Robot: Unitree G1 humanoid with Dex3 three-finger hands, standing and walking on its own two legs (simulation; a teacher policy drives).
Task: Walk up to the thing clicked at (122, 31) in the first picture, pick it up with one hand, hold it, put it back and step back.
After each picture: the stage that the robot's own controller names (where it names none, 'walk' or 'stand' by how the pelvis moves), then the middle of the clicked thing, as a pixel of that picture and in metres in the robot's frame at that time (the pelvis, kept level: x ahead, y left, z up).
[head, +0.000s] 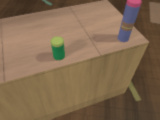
stand; (128, 21) +0.79 -0.23 -0.03
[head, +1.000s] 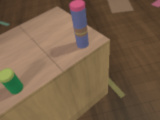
walk; (80, 26) +0.69 +0.07 +0.00
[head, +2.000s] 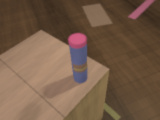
stand; (79, 60) +0.50 +0.05 -0.02
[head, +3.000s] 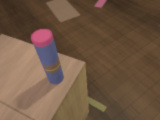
stand; (50, 60) +0.44 +0.17 +0.03
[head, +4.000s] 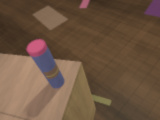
walk; (48, 66) +0.44 +0.21 +0.00
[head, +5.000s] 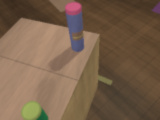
stand; (75, 29) +0.64 +0.13 -0.02
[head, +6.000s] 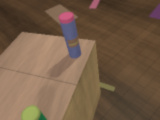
stand; (71, 37) +0.65 +0.16 -0.01
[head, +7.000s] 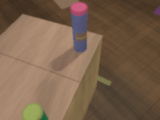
stand; (79, 30) +0.63 +0.12 -0.02
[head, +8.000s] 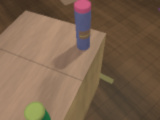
stand; (83, 27) +0.63 +0.10 -0.02
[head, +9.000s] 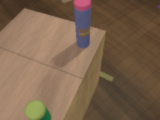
stand; (82, 25) +0.63 +0.10 -0.02
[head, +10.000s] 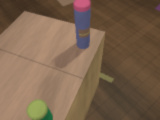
stand; (82, 26) +0.64 +0.10 -0.02
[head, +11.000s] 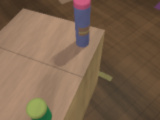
stand; (82, 24) +0.64 +0.10 -0.01
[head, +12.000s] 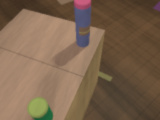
stand; (82, 24) +0.65 +0.10 -0.01
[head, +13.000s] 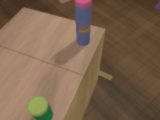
stand; (83, 22) +0.65 +0.10 -0.01
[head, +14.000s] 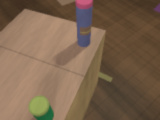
stand; (84, 24) +0.65 +0.10 -0.01
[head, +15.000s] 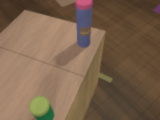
stand; (83, 24) +0.65 +0.10 -0.01
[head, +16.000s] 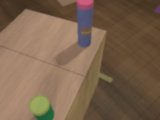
stand; (84, 24) +0.65 +0.09 -0.01
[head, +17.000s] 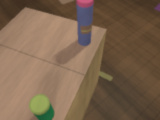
stand; (84, 22) +0.65 +0.09 -0.01
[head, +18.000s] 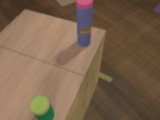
stand; (84, 24) +0.65 +0.10 -0.01
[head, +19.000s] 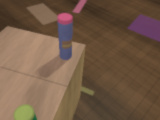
stand; (65, 38) +0.66 +0.13 -0.02
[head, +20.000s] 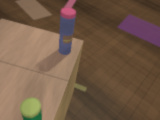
stand; (66, 33) +0.68 +0.10 -0.01
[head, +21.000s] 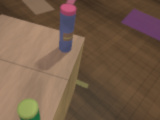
stand; (66, 30) +0.67 +0.10 -0.01
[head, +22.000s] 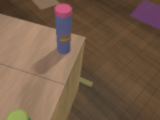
rise first; (63, 31) +0.62 +0.12 -0.02
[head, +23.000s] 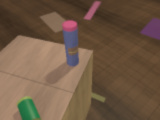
rise first; (71, 45) +0.64 +0.14 -0.02
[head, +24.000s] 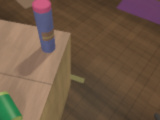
go down; (45, 29) +0.62 +0.15 +0.00
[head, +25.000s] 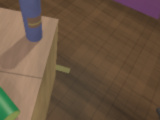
go down; (31, 13) +0.61 +0.16 +0.04
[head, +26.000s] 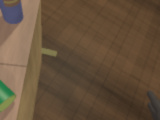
close in; out of the picture +0.62 +0.17 +0.07
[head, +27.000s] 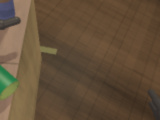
close; out of the picture +0.63 +0.17 +0.09
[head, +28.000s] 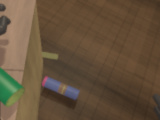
lift; (60, 88) +0.49 -0.03 -0.58
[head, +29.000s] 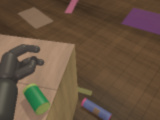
lift; (96, 109) +0.62 -0.09 -0.71
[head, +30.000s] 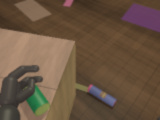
stand; (101, 95) +0.70 -0.17 -0.71
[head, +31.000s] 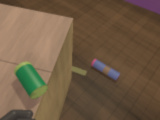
hold; (105, 69) +0.80 -0.24 -0.64
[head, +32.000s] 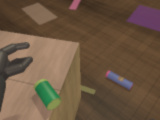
go down; (119, 79) +0.88 -0.31 -0.70
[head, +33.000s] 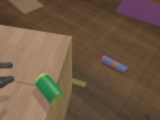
hold; (114, 64) +0.97 -0.37 -0.70
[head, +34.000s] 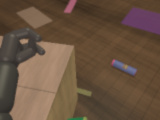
crouch; (123, 67) +1.06 -0.42 -0.71
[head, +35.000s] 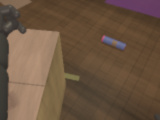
crouch; (113, 42) +1.16 -0.46 -0.71
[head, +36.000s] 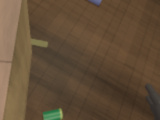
lower; out of the picture +1.26 -0.48 -0.63
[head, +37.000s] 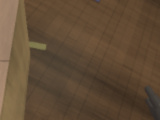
lower; out of the picture +1.35 -0.53 -0.62
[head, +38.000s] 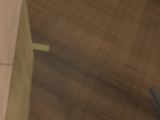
lower; out of the picture +1.43 -0.57 -0.62
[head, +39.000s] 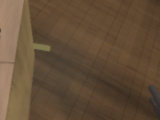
lower; out of the picture +1.51 -0.63 -0.62
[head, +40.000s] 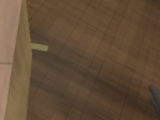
open; out of the picture +1.58 -0.68 -0.62
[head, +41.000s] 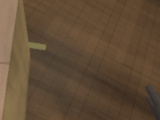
withdraw; out of the picture +1.65 -0.71 -0.62
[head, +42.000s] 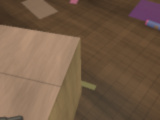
sink last; (156, 25) +1.65 -0.85 -0.69
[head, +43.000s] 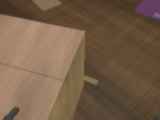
stand; out of the picture +1.71 -0.92 -0.68
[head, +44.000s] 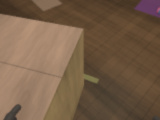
stand; out of the picture +1.78 -0.95 -0.67
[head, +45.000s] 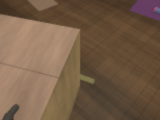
stand; out of the picture +1.83 -1.01 -0.67
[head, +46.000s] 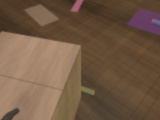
stand; out of the picture +1.87 -1.08 -0.74
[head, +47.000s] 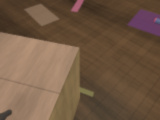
stand; out of the picture +1.91 -1.10 -0.75
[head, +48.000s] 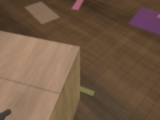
stand; out of the picture +1.95 -1.15 -0.75
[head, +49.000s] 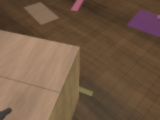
walk; out of the picture +2.00 -1.19 -0.75
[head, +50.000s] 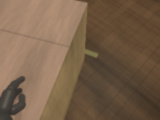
walk; out of the picture +2.14 -1.36 -0.72
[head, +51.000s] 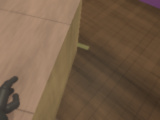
walk; out of the picture +2.46 -1.34 -0.72
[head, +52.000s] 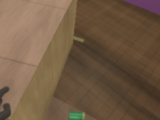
stand; out of the picture +2.77 -1.30 -0.73
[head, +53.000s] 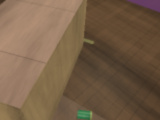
stand; out of the picture +2.83 -1.36 -0.74
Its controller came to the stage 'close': yes
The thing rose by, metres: 0.00
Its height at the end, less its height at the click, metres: -0.72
